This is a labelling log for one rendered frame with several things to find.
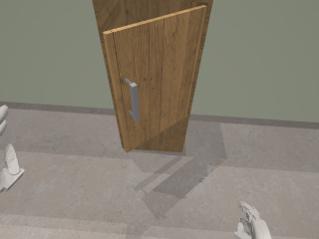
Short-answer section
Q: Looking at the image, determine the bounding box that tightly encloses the handle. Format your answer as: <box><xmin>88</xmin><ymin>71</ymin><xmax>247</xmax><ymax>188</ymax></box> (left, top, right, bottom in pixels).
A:
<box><xmin>124</xmin><ymin>78</ymin><xmax>140</xmax><ymax>122</ymax></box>

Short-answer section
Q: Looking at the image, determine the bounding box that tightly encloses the right robot hand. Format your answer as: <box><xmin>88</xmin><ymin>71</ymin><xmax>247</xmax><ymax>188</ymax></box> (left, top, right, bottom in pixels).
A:
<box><xmin>234</xmin><ymin>201</ymin><xmax>272</xmax><ymax>239</ymax></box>

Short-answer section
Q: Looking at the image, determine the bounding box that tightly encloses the left robot hand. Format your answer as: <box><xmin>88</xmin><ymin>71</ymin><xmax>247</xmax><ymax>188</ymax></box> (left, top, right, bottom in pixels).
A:
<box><xmin>0</xmin><ymin>105</ymin><xmax>25</xmax><ymax>193</ymax></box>

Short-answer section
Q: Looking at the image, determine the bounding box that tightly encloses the cupboard door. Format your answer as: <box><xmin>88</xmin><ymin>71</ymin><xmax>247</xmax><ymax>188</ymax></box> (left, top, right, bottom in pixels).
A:
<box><xmin>103</xmin><ymin>5</ymin><xmax>207</xmax><ymax>153</ymax></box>

